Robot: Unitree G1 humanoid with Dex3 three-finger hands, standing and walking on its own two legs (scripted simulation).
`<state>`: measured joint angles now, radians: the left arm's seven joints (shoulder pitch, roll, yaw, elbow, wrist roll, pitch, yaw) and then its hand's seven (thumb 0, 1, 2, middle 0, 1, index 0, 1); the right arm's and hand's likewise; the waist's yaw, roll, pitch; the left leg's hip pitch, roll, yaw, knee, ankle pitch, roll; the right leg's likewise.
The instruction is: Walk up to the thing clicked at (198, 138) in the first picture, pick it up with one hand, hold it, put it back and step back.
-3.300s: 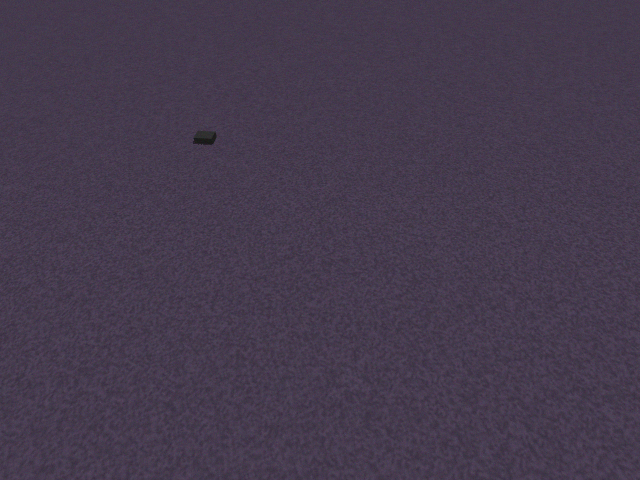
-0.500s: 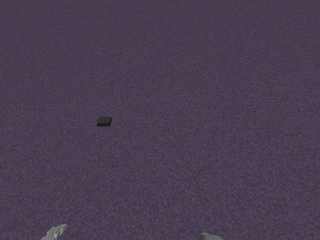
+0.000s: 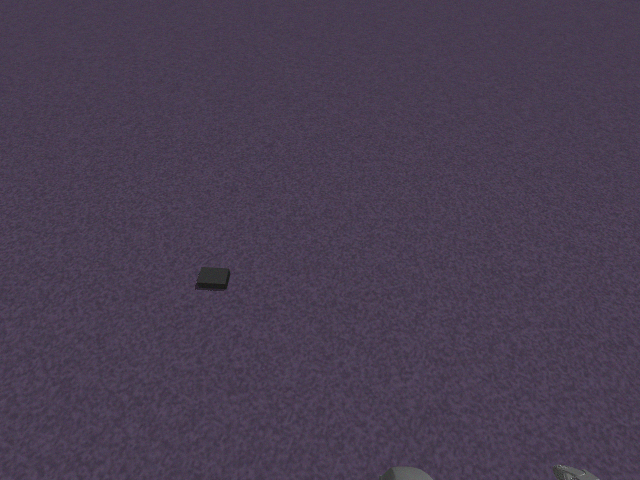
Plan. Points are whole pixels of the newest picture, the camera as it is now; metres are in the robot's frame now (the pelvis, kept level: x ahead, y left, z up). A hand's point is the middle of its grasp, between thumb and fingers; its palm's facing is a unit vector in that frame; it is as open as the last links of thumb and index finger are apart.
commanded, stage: walk up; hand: left
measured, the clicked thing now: (214, 278) +0.90 +0.38 -0.74
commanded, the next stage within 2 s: none
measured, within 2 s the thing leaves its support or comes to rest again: neither
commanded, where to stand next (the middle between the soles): +0.51 +0.16 m, yaw -3 degrees
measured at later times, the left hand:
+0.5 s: hand (92, 421) +0.23 +0.33 -0.11, palm faces -0.01 -0.88 -0.47, open 7.3 cm
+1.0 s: hand (94, 303) +0.43 +0.41 -0.13, palm faces -0.12 -0.91 -0.39, open 7.3 cm
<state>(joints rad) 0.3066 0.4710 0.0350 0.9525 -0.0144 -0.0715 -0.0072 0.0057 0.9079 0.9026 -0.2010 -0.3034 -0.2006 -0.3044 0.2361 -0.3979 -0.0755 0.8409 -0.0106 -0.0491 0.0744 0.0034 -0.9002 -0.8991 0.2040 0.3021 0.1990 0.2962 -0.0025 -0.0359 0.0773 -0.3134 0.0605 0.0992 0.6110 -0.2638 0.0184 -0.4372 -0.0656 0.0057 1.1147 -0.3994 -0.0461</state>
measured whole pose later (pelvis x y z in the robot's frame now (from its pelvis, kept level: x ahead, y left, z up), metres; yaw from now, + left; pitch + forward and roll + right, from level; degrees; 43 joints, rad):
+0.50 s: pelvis +0.18 +0.04 +0.00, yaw +0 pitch -3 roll -1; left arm 0.33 0.41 0.04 0.87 0.01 -0.10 -0.01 0.00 0.90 0.90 -0.21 -0.30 -0.21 -0.31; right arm 0.26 -0.45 -0.08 0.85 -0.03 0.01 0.09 0.01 -0.90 -0.90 0.20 0.30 0.20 0.30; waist 0.02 0.10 0.07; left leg -0.52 0.11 -0.02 0.94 -0.31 -0.01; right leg -0.25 -0.06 -0.09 0.56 -0.26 -0.02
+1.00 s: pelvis +0.34 +0.14 +0.00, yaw -2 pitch -2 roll +1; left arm 0.27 0.40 0.03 0.90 0.00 -0.07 -0.03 0.00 0.91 0.90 -0.20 -0.30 -0.20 -0.30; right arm 0.37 -0.42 -0.06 0.83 -0.02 -0.03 0.06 0.01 -0.90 -0.90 0.21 0.30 0.20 0.30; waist -0.04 0.01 0.09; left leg -0.18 0.02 0.13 0.60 -0.37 0.04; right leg -0.46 -0.06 -0.07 0.72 -0.28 -0.03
